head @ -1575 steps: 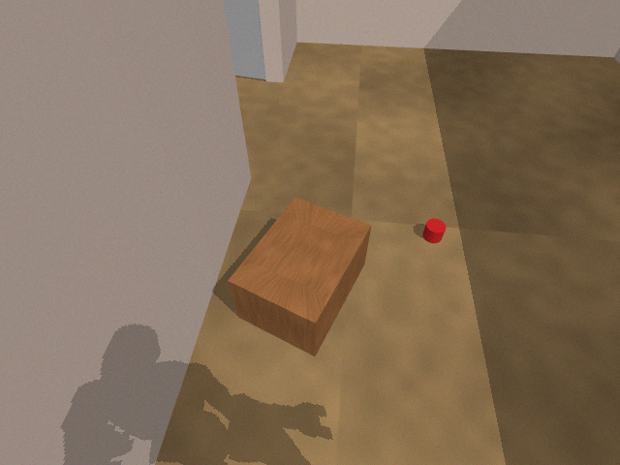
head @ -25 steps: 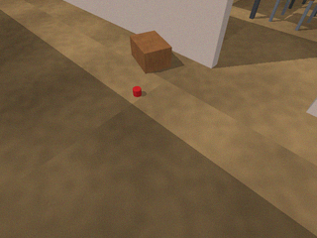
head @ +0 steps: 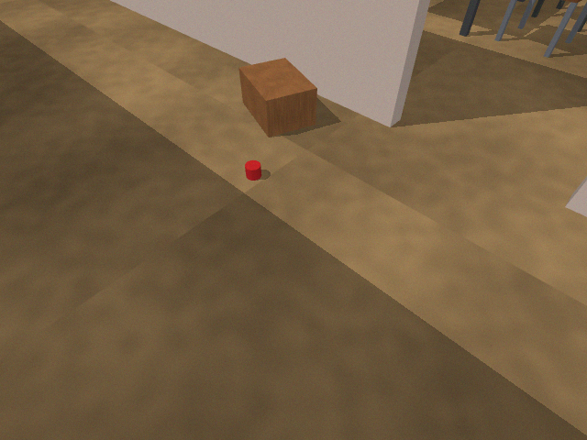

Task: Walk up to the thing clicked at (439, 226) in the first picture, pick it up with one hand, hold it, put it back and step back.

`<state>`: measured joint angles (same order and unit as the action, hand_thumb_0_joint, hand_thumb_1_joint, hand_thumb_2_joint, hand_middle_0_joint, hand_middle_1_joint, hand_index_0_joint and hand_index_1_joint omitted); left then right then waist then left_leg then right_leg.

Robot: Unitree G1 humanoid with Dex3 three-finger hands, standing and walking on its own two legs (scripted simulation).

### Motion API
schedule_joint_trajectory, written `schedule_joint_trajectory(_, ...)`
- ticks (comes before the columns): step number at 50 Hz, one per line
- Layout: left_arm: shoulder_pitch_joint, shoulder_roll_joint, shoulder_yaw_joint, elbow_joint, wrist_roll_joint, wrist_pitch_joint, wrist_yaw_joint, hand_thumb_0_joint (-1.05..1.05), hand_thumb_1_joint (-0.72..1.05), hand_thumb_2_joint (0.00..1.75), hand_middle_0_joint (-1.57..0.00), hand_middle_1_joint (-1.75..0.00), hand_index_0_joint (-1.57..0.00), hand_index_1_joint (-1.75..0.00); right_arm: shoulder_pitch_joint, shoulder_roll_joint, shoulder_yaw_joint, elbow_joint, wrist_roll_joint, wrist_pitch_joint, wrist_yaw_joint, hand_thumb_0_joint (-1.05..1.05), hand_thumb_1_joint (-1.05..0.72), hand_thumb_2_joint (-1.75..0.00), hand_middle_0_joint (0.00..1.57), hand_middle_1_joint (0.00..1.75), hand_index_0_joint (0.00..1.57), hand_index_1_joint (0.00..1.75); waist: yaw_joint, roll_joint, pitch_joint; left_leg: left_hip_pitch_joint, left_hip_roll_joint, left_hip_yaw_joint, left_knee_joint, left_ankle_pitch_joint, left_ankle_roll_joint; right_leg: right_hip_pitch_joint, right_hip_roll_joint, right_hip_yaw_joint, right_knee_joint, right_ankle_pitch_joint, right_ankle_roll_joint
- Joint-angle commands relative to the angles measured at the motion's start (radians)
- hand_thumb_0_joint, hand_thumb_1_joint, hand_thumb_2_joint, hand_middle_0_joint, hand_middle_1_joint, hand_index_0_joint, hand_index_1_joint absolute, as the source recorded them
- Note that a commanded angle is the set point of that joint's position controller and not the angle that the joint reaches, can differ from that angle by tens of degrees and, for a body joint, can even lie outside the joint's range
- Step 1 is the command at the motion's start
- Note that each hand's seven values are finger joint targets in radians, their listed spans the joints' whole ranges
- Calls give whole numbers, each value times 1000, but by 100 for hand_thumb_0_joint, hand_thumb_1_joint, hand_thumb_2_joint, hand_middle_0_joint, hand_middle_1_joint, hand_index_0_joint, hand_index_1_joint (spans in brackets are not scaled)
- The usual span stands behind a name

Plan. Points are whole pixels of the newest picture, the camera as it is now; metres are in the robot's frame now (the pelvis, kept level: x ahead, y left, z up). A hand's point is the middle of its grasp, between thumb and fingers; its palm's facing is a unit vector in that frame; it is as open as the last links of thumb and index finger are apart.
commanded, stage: stand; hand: left
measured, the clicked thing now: (253, 170) +1.48 +0.24 -0.75
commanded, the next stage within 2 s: walk up in 0.28 s
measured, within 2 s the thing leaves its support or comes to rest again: neither
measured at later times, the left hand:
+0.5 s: hand out of the picture +0.05 +0.31 -0.15, palm faces +0.08 -0.93 -0.36, open 7.3 cm
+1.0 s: hand (113, 342) +0.31 +0.34 -0.14, palm faces -0.07 -0.93 -0.36, open 7.4 cm
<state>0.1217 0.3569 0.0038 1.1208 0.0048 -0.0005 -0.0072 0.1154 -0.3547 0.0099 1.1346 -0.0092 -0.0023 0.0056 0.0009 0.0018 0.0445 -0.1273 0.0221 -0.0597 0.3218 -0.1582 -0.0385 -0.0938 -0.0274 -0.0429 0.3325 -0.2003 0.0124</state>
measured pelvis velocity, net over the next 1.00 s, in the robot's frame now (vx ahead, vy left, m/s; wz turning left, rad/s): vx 0.23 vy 0.05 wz -0.01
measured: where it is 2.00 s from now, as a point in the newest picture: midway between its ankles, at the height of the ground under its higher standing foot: (300, 309)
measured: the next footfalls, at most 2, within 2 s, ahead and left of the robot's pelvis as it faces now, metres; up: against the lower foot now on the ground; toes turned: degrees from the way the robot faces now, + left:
left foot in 0.58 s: +0.18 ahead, +0.19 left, +0.00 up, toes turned +7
right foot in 1.04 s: +0.41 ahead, -0.10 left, +0.00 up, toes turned -6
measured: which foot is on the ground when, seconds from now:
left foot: down 0.00-0.34, up 0.36-0.56, down 0.58-1.00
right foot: down 0.00-0.58, up 0.60-1.00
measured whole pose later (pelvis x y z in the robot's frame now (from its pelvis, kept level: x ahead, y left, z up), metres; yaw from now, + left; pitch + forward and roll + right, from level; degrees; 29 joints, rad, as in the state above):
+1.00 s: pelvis +0.23 +0.05 -0.01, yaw -1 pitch -2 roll +2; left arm 0.23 0.44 0.07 0.96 0.02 -0.01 -0.11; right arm 0.35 -0.41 -0.07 0.95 -0.02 -0.08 0.06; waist -0.03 -0.02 0.04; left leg 0.01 0.02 0.13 0.38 -0.35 -0.01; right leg -0.48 -0.12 -0.01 0.64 -0.15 -0.01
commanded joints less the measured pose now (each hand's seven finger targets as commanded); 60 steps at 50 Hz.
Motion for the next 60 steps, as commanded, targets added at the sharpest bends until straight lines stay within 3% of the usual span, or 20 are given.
schedule_joint_trajectory(1, -40, 219, 42, -59, 2, -25, 10, 0, 90, 90, -20, -30, -20, -30, -36, -213, -42, -56, 0, -23, -15, 0, -90, -90, 20, 30, 20, 30, 6, -6, -49, 1, 92, -64, -44, 114, 45, -6, -107, 88, -70, 52, -28)
schedule_joint_trajectory(13, -36, 220, 41, -64, 6, -24, 12, 0, 90, 90, -20, -30, -20, -30, -37, -212, -42, -58, -1, -20, -15, 0, -90, -90, 20, 30, 20, 30, 2, 4, -49, -1, 89, -59, -39, 102, 42, -11, -105, 89, -70, 64, -27)
schedule_joint_trajectory(14, 32, 323, 117, -109, 24, -38, -20, 0, 90, 90, -20, -30, -20, -30, 29, -303, -111, -107, -17, -37, 13, 0, -90, -90, 20, 30, 20, 30, 15, -10, -155, -50, 49, -68, 36, -449, 119, 58, -65, 68, 17, -438, -75)
schedule_joint_trajectory(16, 69, 323, 133, -96, 36, -42, -33, 0, 90, 90, -20, -30, -20, -30, -76, -286, -114, -144, -28, -35, 31, 0, -90, -90, 20, 30, 20, 30, 73, -28, -2, -382, 13, -10, 126, -503, 89, 99, -142, 181, -45, -626, -123)
schedule_joint_trajectory(18, 146, 382, 159, -115, 42, -59, -27, 0, 90, 90, -20, -30, -20, -30, -177, -238, -112, -207, -35, -39, 33, 0, -90, -90, 20, 30, 20, 30, 144, -167, 92, -646, 13, 50, 479, -292, 60, 188, -400, 448, -257, -610, -243)
schedule_joint_trajectory(21, 125, 342, 155, -136, 40, -69, -30, 0, 90, 90, -20, -30, -20, -30, -116, -249, -128, -197, -26, -61, 48, 0, -90, -90, 20, 30, 20, 30, 105, -83, 79, -588, 68, 4, 448, -280, 59, 211, -334, 344, -221, -385, -251)
schedule_joint_trajectory(28, -78, 280, 124, -246, 41, -49, -57, 0, 90, 90, -20, -30, -20, -30, 284, -273, -191, -110, -32, -60, 59, 0, -90, -90, 20, 30, 20, 30, -135, -29, -16, 260, 13, 127, 239, -42, 32, -483, -135, 0, 161, -472, -134)
schedule_joint_trajectory(29, -19, 211, 101, -245, 42, -45, -57, 0, 90, 90, -20, -30, -20, -30, 402, -336, -212, -82, -36, -64, 45, 0, -90, -90, 20, 30, 20, 30, -181, 207, -75, 393, 44, 35, 170, -221, 63, -587, -49, -63, 465, -469, -118)
schedule_joint_trajectory(30, 27, 153, 81, -250, 33, -44, -55, 0, 90, 90, -20, -30, -20, -30, 451, -416, -223, -96, -53, -70, 30, 0, -90, -90, 20, 30, 20, 30, -189, 386, -65, 326, 243, -375, -30, -635, 114, -713, 93, 40, 788, -472, -100)
schedule_joint_trajectory(31, 53, 217, 95, -252, 17, -38, -48, 0, 90, 90, -20, -30, -20, -30, 280, -447, -215, -176, -40, -79, 28, 0, -90, -90, 20, 30, 20, 30, -115, 244, -27, 125, 389, -685, -233, -857, 192, -669, 79, 161, 872, -369, -84)
schedule_joint_trajectory(32, 104, 271, 98, -240, 20, -35, -47, 0, 90, 90, -20, -30, -20, -30, 154, -461, -211, -218, -13, -80, 32, 0, -90, -90, 20, 30, 20, 30, -49, 209, 27, 10, 437, -690, -280, -894, 245, -600, -2, 208, 865, -311, -90)
schedule_joint_trajectory(36, 174, 319, 118, -156, 1, -42, -60, 0, 90, 90, -20, -30, -20, -30, 74, -332, -161, -256, -10, -105, 32, 0, -90, -90, 20, 30, 20, 30, 15, 134, 97, -121, 262, -222, -195, -527, 192, -485, -68, 177, 714, -95, -40)
schedule_joint_trajectory(46, -7, 255, 113, -268, 16, -44, -106, 0, 90, 90, -20, -30, -20, -30, 152, -345, -164, -276, -4, -117, 33, 0, -90, -90, 20, 30, 20, 30, -22, 109, 103, -49, 236, 1, -186, -331, 221, -410, -98, 34, 333, 69, -15)
schedule_joint_trajectory(50, -12, 239, 112, -270, 19, -60, -93, 0, 90, 90, -20, -30, -20, -30, 184, -334, -160, -285, -10, -101, 27, 0, -90, -90, 20, 30, 20, 30, -24, 81, 17, 44, 230, 48, -7, 41, 211, -298, -37, -48, 251, 0, -44)
schedule_joint_trajectory(52, 138, 271, 130, -232, 20, -72, -75, 0, 90, 90, -20, -30, -20, -30, 193, -302, -144, -299, -5, -92, 21, 0, -90, -90, 20, 30, 20, 30, 58, -23, -79, -22, 166, 129, 299, 259, 168, -27, 9, -69, 172, -21, -70)
schedule_joint_trajectory(53, 272, 326, 157, -201, 24, -81, -62, 0, 90, 90, -20, -30, -20, -30, 236, -249, -123, -308, -4, -91, 20, 0, -90, -90, 20, 30, 20, 30, 109, -162, -182, -168, 107, 167, 569, 164, 131, 204, -48, 31, 137, -107, -98)
schedule_joint_trajectory(54, 339, 406, 178, -206, 24, -89, -45, 0, 90, 90, -20, -30, -20, -30, 266, -172, -92, -339, 9, -93, 23, 0, -90, -90, 20, 30, 20, 30, 117, -367, -218, -430, -26, 158, 770, -295, 82, 365, -300, 451, 45, -188, -173)
schedule_joint_trajectory(55, 328, 432, 178, -210, 3, -86, -42, 0, 90, 90, -20, -30, -20, -30, 225, -268, -113, -328, 9, -87, 12, 0, -90, -90, 20, 30, 20, 30, 132, -288, -178, -536, -25, 93, 858, -369, 72, 355, -398, 676, -45, -130, -271)
schedule_joint_trajectory(57, 262, 386, 163, -243, -15, -82, -30, 0, 90, 90, -20, -30, -20, -30, 143, -299, -120, -309, 10, -93, 9, 0, -90, -90, 20, 30, 20, 30, 112, -140, -78, -534, 42, -14, 931, -299, 71, 210, -374, 508, -15, 173, -308)
schedule_joint_trajectory(60, 173, 314, 132, -269, -18, -92, -21, 0, 90, 90, -20, -30, -20, -30, 196, -237, -110, -294, 21, -80, 26, 0, -90, -90, 20, 30, 20, 30, 31, -162, -1, -417, 65, -12, 794, -188, 80, -1, -248, 213, -12, 284, -222)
